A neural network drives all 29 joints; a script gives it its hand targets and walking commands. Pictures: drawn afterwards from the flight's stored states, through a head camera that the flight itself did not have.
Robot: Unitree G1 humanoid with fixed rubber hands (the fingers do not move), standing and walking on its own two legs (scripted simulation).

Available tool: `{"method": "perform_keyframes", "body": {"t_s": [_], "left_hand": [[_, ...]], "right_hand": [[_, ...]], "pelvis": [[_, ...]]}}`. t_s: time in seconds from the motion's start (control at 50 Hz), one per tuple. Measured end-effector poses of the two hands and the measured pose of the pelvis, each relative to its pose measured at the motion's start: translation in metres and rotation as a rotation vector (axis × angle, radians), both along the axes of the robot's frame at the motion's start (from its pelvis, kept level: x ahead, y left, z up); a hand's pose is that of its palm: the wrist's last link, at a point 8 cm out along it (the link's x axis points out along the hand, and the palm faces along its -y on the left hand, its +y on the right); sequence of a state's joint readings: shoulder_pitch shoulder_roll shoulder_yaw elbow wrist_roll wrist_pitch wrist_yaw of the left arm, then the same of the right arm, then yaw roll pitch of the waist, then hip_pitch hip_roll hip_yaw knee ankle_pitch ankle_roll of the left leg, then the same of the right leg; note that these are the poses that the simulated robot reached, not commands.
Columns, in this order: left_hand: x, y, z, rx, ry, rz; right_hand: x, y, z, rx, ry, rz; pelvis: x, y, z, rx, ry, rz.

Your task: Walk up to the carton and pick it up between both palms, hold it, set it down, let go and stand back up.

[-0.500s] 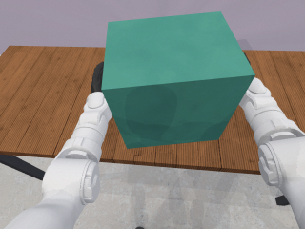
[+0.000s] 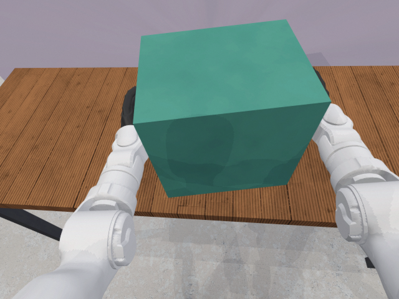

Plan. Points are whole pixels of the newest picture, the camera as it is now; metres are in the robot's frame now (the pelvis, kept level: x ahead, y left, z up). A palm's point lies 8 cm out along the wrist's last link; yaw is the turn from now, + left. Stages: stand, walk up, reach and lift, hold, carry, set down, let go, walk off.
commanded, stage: reach and lift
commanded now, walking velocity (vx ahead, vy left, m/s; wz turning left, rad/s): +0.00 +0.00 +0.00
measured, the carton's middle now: (221, 117) +0.48 +0.03 +0.07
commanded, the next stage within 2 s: none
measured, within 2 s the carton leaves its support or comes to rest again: leaves its support in 1.06 s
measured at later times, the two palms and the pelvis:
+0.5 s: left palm (134, 128) +0.43 +0.21 +0.08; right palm (317, 106) +0.49 -0.15 +0.10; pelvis +0.03 +0.00 +0.01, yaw +1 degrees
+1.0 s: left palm (133, 129) +0.43 +0.21 +0.08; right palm (320, 108) +0.48 -0.16 +0.10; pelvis +0.02 +0.00 +0.01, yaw +2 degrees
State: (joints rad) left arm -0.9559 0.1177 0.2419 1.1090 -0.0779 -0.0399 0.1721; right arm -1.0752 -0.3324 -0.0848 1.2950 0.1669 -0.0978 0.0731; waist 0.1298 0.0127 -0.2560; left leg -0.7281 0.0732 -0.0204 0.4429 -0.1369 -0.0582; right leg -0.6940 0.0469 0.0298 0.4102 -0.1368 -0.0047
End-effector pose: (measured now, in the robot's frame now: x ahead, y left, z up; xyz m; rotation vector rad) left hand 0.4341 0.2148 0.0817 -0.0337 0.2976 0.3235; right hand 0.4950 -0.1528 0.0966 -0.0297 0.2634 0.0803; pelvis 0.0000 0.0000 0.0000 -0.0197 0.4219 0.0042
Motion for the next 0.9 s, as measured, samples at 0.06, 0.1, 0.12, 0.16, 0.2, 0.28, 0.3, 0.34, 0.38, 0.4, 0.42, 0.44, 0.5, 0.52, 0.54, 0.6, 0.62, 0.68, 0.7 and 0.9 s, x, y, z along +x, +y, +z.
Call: {"method": "perform_keyframes", "body": {"t_s": [0.06,0.1,0.12,0.16,0.2,0.28,0.3,0.34,0.38,0.4,0.42,0.44,0.5,0.52,0.54,0.6,0.62,0.68,0.7,0.9], "left_hand": [[-0.001,0.000,0.000,0.000,-0.008,-0.003],[-0.002,-0.001,0.000,-0.002,-0.017,-0.005],[-0.003,-0.001,0.000,-0.006,-0.023,-0.004],[-0.004,-0.001,0.001,-0.013,-0.035,-0.001],[-0.005,-0.002,0.001,-0.018,-0.043,0.001],[-0.005,-0.002,0.000,-0.025,-0.042,-0.004],[-0.004,-0.002,0.000,-0.028,-0.039,-0.004],[-0.003,-0.002,-0.002,-0.033,-0.032,-0.004],[-0.001,-0.001,-0.004,-0.035,-0.027,-0.003],[0.000,-0.001,-0.005,-0.036,-0.030,-0.003],[0.001,-0.001,-0.005,-0.036,-0.036,-0.002],[0.001,-0.001,-0.005,-0.037,-0.042,-0.001],[0.000,-0.001,-0.007,-0.042,-0.052,0.000],[0.000,-0.001,-0.007,-0.041,-0.053,0.000],[0.000,-0.001,-0.006,-0.038,-0.053,-0.001],[0.000,-0.001,-0.006,-0.031,-0.052,-0.003],[0.000,-0.001,-0.006,-0.031,-0.052,-0.003],[0.000,-0.001,-0.006,-0.033,-0.054,-0.003],[0.000,-0.001,-0.007,-0.035,-0.055,-0.002],[-0.002,-0.002,-0.005,-0.037,-0.074,-0.001]], "right_hand": [[-0.001,0.000,0.002,-0.018,-0.009,0.006],[-0.003,0.000,0.003,-0.034,-0.020,0.012],[-0.004,-0.001,0.003,-0.038,-0.025,0.014],[-0.006,-0.001,0.004,-0.035,-0.035,0.014],[-0.007,-0.002,0.004,-0.027,-0.041,0.010],[-0.008,-0.002,0.004,-0.027,-0.039,0.006],[-0.008,-0.002,0.003,-0.029,-0.036,0.007],[-0.006,-0.002,0.003,-0.040,-0.029,0.010],[-0.004,-0.002,0.001,-0.050,-0.024,0.012],[-0.003,-0.002,0.000,-0.051,-0.024,0.012],[-0.003,-0.002,0.000,-0.050,-0.029,0.012],[-0.002,-0.001,0.000,-0.048,-0.035,0.011],[-0.003,-0.001,-0.001,-0.041,-0.043,0.008],[-0.003,-0.001,-0.001,-0.039,-0.044,0.007],[-0.003,-0.001,-0.001,-0.040,-0.046,0.008],[-0.003,-0.001,-0.001,-0.044,-0.050,0.009],[-0.003,-0.001,-0.001,-0.046,-0.052,0.009],[-0.003,-0.001,-0.001,-0.053,-0.058,0.010],[-0.003,-0.001,-0.001,-0.056,-0.059,0.010],[-0.007,-0.002,0.002,-0.097,-0.090,0.016]], "pelvis": [[0.000,-0.001,0.002,0.004,-0.021,0.006],[0.001,-0.001,0.004,0.007,-0.036,0.009],[0.002,-0.001,0.005,0.008,-0.043,0.010],[0.004,-0.001,0.007,0.010,-0.054,0.012],[0.007,-0.002,0.008,0.013,-0.069,0.013],[0.013,-0.002,0.011,0.017,-0.095,0.011],[0.014,-0.002,0.011,0.018,-0.099,0.010],[0.017,-0.003,0.012,0.018,-0.103,0.008],[0.020,-0.003,0.012,0.018,-0.103,0.008],[0.022,-0.002,0.012,0.018,-0.102,0.008],[0.023,-0.002,0.012,0.017,-0.100,0.009],[0.025,-0.002,0.012,0.017,-0.099,0.010],[0.028,-0.002,0.012,0.015,-0.097,0.012],[0.028,-0.002,0.012,0.015,-0.097,0.013],[0.029,-0.001,0.012,0.014,-0.098,0.014],[0.029,-0.001,0.012,0.014,-0.102,0.015],[0.028,-0.001,0.012,0.014,-0.105,0.015],[0.027,0.000,0.012,0.014,-0.108,0.017],[0.026,0.000,0.012,0.015,-0.107,0.017],[0.025,0.001,0.011,0.010,-0.072,0.019]]}}
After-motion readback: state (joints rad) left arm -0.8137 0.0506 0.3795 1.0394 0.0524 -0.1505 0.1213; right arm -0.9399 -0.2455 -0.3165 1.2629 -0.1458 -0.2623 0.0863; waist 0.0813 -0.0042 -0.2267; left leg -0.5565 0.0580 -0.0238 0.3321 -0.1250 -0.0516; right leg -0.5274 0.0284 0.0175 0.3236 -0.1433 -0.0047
